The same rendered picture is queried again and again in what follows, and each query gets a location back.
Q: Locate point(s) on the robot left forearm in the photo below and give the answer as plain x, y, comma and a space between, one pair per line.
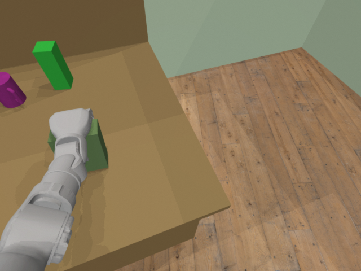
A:
62, 181

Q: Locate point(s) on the left robot upper arm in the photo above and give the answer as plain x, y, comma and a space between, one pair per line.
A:
40, 236

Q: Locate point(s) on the sponge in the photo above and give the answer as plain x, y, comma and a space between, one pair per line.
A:
96, 149

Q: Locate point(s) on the robot left hand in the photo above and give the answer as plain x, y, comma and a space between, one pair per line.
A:
77, 121

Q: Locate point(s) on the table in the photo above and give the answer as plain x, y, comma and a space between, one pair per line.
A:
159, 182

